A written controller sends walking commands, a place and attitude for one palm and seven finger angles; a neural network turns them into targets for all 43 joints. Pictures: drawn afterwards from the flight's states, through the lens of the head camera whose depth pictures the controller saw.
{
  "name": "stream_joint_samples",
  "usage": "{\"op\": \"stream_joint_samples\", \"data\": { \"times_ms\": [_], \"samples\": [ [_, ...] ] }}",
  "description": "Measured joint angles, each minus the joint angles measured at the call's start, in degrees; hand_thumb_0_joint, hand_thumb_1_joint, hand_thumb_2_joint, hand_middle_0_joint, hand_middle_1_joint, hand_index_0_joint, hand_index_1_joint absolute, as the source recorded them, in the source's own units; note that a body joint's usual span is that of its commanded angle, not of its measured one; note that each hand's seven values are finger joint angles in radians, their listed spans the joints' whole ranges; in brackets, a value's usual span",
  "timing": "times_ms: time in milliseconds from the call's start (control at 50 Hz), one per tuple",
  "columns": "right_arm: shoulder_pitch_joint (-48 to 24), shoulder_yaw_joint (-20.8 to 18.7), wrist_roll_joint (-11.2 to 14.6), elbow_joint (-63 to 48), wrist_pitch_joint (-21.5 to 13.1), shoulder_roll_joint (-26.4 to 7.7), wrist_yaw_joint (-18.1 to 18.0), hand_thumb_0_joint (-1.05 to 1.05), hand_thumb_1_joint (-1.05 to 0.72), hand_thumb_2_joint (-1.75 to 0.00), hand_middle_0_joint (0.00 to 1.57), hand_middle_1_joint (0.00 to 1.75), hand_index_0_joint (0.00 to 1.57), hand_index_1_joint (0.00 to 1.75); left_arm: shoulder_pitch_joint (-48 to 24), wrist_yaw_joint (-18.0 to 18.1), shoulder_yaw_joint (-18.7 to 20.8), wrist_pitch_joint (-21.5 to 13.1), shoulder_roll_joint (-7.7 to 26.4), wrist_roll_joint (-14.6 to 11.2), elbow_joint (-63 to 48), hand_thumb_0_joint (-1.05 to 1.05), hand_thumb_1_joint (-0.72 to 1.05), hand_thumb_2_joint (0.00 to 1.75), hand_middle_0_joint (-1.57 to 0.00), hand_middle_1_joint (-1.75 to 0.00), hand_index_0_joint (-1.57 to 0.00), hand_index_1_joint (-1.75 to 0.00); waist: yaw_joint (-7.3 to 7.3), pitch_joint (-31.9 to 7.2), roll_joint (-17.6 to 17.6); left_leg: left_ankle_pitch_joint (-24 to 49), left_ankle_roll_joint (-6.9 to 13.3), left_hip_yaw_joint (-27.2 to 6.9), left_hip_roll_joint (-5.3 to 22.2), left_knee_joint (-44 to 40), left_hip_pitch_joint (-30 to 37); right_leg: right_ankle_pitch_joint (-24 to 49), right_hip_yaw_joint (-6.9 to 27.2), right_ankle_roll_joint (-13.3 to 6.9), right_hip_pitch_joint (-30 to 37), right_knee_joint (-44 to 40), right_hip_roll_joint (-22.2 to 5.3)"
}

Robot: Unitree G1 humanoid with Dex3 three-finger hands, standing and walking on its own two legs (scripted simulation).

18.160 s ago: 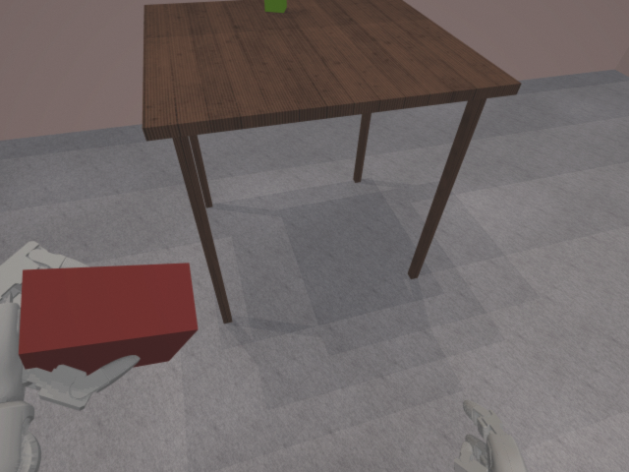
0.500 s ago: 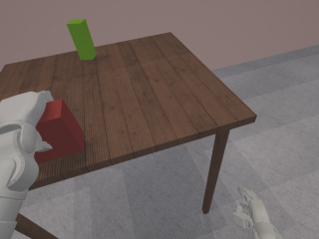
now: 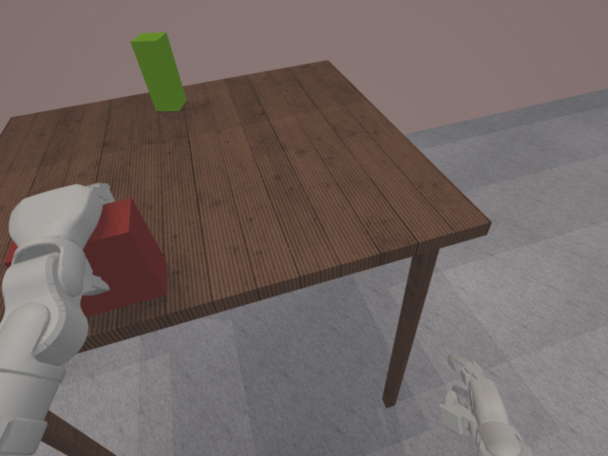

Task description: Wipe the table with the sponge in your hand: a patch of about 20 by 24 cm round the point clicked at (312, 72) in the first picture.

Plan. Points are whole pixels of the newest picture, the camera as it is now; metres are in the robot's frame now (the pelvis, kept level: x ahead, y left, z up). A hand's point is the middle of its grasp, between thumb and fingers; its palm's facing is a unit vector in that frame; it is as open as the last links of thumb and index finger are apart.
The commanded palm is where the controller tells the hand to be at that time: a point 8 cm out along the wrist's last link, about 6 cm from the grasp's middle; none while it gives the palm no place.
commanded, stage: lower the sponge onto the table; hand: left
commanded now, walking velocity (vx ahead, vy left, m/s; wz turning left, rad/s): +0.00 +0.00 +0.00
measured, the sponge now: (105, 272) +0.27 +0.33 +0.11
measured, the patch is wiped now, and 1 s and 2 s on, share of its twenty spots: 0.00 0.15 0.60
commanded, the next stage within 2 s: wipe forward along the first lane in 0.20 s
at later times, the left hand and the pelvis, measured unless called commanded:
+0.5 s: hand (87, 237) +0.29 +0.34 +0.16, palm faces +0.04 -0.01 -1.00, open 10.5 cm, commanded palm +0.26 +0.34 +0.21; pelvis +0.01 -0.01 +0.00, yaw +1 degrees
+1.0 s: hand (88, 220) +0.32 +0.36 +0.16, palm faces +0.01 -0.01 -1.00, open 10.5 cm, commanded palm +0.30 +0.36 +0.19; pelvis +0.02 -0.01 -0.01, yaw +0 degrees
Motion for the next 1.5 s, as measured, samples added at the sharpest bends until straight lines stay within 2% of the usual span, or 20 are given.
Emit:
{"op": "stream_joint_samples", "data": {
  "times_ms": [160,340,520,620,700,840,980,1160,1500],
  "samples": [
    [0.9,-0.4,0.1,0.3,0.5,-0.4,0.4,0.01,-0.9,-0.9,0.21,0.3,0.2,0.3,1.8,0.6,1.5,0.0,0.1,-0.2,-0.3,-0.01,-0.54,1.02,-0.68,-1.33,-0.71,-1.33,-0.58,-0.3,0.3,-0.3,0.0,0.2,0.1,0.0,-0.2,-0.2,0.2,0.0,-0.2,-0.1,0.1],
    [1.4,-1.1,0.2,0.3,0.5,-1.2,0.3,0.01,-0.9,-0.9,0.21,0.3,0.2,0.3,2.7,1.2,1.2,0.2,-0.1,-0.1,-0.8,-0.01,-0.54,1.02,-0.68,-1.33,-0.71,-1.33,-0.54,-0.7,0.5,-0.8,-0.1,-0.1,-0.1,0.2,-0.3,-0.9,0.0,0.0,-0.3,0.2,-0.1],
    [1.2,-0.8,0.3,0.5,0.7,-1.2,-0.2,0.01,-0.9,-0.9,0.21,0.3,0.2,0.3,-3.4,-0.4,1.2,-0.6,0.4,0.9,7.3,-0.01,-0.54,1.02,-0.68,-1.33,-0.71,-1.33,-0.84,-1.3,0.1,-1.2,-0.5,-0.8,0.0,1.0,-1.5,-1.3,-0.8,-0.5,-1.1,0.6,0.2],
    [2.3,-0.9,0.2,0.1,0.8,-1.3,-0.4,0.01,-0.9,-0.9,0.21,0.3,0.2,0.3,-6.4,-1.7,2.0,-2.5,1.2,1.9,12.1,-0.01,-0.54,1.02,-0.68,-1.33,-0.72,-1.33,-1.63,-1.7,-0.2,-1.8,-0.7,-1.1,0.2,1.8,-2.5,-1.7,-1.0,-0.8,-1.8,1.0,0.4],
    [3.7,-1.5,0.1,-0.3,1.2,-1.7,-0.2,0.01,-0.9,-0.9,0.21,0.3,0.2,0.3,-6.0,-2.6,3.9,-4.9,2.4,1.8,13.2,-0.01,-0.54,1.02,-0.68,-1.32,-0.72,-1.33,-2.3,-1.9,-0.3,-2.4,-0.8,-0.8,0.5,2.6,-3.0,-2.1,-0.7,-0.9,-2.3,1.6,0.7],
    [6.3,-2.9,0.1,0.1,2.1,-2.9,-0.2,0.01,-0.9,-0.9,0.21,0.3,0.2,0.3,-4.9,-1.5,6.7,-8.9,3.4,0.8,14.2,0.0,-0.54,1.02,-0.68,-1.32,-0.72,-1.33,-2.92,-2.1,-0.4,-3.3,-0.8,-0.7,0.7,4.0,-4.1,-2.8,-0.7,-1.0,-3.4,2.8,0.9],
    [7.4,-3.7,0.3,0.9,2.6,-3.3,-0.4,0.01,-0.9,-0.9,0.21,0.3,0.2,0.3,-6.7,0.0,7.5,-10.5,3.8,0.6,17.6,0.0,-0.54,1.02,-0.69,-1.32,-0.72,-1.33,-3.27,-2.2,-0.4,-3.3,-0.8,-0.8,0.7,4.7,-5.3,-3.0,-0.8,-1.0,-4.7,3.7,0.9],
    [8.0,-3.6,0.7,0.8,3.1,-2.7,-0.7,0.01,-0.9,-0.9,0.21,0.3,0.2,0.3,-12.9,-0.1,6.9,-12.3,4.7,2.1,26.3,0.0,-0.55,1.03,-0.69,-1.32,-0.73,-1.32,-4.08,-2.9,-0.5,-3.1,-0.8,-1.0,0.7,5.3,-7.3,-2.8,-1.0,-1.0,-6.6,4.3,0.9],
    [12.3,-4.3,1.1,0.7,4.5,-3.0,-0.7,0.01,-0.9,-0.9,0.21,0.3,0.2,0.3,-24.3,0.8,7.3,-19.1,8.3,5.4,42.8,0.01,-0.55,1.03,-0.7,-1.31,-0.73,-1.32,-5.9,-3.7,-1.5,-3.2,-0.5,-0.9,0.8,6.6,-11.2,-2.6,-1.0,-0.8,-10.4,5.1,1.1]
  ]
}}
